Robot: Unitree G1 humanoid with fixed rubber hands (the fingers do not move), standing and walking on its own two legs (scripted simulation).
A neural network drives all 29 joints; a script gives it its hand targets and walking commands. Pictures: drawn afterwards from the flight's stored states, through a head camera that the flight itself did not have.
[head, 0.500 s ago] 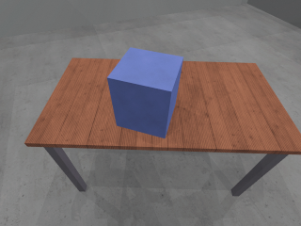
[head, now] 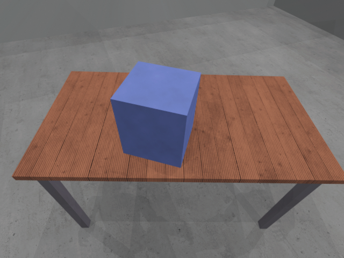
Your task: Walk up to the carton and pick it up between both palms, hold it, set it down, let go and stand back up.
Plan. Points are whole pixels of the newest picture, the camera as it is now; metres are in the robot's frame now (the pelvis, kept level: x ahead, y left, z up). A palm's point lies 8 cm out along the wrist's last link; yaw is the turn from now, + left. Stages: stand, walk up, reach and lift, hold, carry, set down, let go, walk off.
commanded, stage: stand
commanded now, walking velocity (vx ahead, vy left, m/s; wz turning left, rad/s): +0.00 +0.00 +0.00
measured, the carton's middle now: (159, 115) +0.56 +0.02 -0.02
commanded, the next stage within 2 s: none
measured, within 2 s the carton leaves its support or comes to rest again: neither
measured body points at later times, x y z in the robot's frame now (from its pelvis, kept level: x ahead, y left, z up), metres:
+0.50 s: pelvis +0.04 -0.01 +0.00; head +0.05 -0.01 +0.45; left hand +0.10 +0.28 -0.14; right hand +0.10 -0.30 -0.14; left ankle +0.03 +0.11 -0.75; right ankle -0.03 -0.13 -0.75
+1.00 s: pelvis +0.03 -0.02 +0.00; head +0.05 -0.03 +0.45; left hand +0.08 +0.26 -0.14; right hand +0.08 -0.31 -0.14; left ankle +0.03 +0.11 -0.75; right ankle -0.03 -0.13 -0.75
